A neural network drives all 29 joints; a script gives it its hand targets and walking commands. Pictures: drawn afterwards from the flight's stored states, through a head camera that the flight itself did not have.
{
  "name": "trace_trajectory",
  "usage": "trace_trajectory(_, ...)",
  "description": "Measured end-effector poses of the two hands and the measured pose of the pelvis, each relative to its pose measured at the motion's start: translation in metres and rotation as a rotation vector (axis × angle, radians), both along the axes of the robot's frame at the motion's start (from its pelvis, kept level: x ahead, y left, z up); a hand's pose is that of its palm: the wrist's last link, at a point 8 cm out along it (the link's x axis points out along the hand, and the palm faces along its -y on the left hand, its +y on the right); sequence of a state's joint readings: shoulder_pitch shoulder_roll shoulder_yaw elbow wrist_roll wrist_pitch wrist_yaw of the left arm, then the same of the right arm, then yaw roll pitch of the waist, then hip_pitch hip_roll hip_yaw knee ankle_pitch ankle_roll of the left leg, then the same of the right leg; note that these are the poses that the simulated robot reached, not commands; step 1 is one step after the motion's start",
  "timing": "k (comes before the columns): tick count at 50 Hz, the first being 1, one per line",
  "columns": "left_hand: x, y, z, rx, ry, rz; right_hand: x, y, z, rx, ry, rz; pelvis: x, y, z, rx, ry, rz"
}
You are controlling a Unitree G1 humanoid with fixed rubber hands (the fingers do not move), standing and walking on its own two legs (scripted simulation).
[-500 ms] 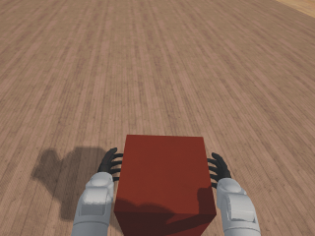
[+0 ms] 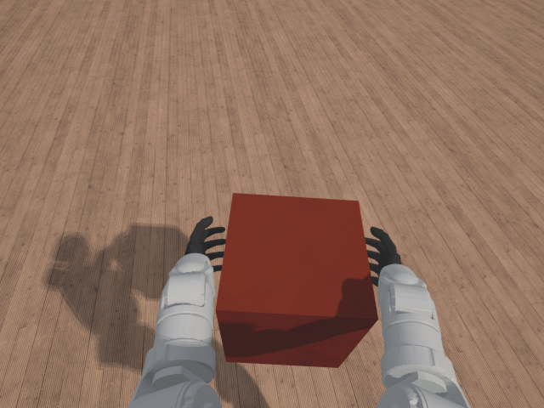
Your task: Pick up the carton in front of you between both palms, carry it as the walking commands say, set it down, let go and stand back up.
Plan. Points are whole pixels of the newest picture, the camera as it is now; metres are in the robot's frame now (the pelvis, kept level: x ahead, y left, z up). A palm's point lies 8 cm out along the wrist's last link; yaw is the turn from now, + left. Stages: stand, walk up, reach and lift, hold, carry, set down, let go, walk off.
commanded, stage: set down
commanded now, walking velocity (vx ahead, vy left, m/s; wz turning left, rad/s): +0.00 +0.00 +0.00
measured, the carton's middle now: (288, 285) +0.35 -0.01 -0.07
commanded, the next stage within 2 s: none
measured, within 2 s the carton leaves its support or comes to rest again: neither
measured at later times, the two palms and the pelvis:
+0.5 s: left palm (211, 300) +0.37 +0.14 -0.19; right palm (351, 292) +0.40 -0.16 -0.19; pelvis -0.02 -0.03 -0.12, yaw +1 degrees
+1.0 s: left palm (211, 314) +0.40 +0.16 -0.34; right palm (327, 303) +0.45 -0.14 -0.34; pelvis -0.04 -0.03 -0.24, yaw -1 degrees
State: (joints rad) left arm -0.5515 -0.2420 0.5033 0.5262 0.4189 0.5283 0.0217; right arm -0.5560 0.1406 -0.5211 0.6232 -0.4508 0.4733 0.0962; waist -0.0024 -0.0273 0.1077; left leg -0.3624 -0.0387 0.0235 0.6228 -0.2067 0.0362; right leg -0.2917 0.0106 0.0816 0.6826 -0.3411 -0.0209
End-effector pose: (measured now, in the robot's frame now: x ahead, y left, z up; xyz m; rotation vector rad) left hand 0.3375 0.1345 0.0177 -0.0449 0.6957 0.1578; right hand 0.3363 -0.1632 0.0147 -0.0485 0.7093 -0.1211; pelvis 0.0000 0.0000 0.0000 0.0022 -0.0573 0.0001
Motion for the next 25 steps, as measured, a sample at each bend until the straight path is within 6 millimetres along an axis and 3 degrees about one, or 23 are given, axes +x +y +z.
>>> trace_trajectory(8, 0.006, 0.002, -0.082, 0.028, 0.016, 0.021, 0.022, 0.003, -0.077, -0.027, 0.016, 0.06, -0.01, -0.003, -0.023, -0.006, 0.24, 0.005)
trace_trajectory(15, 0.009, 0.003, -0.159, 0.027, -0.022, 0.057, 0.037, 0.004, -0.153, -0.012, -0.019, 0.086, -0.018, -0.015, -0.061, -0.016, 0.477, 0.017)
trace_trajectory(25, 0.033, 0.005, -0.207, 0.015, -0.067, 0.101, 0.068, 0.006, -0.202, 0.043, -0.058, 0.071, -0.019, -0.033, -0.119, -0.011, 0.656, 0.011)
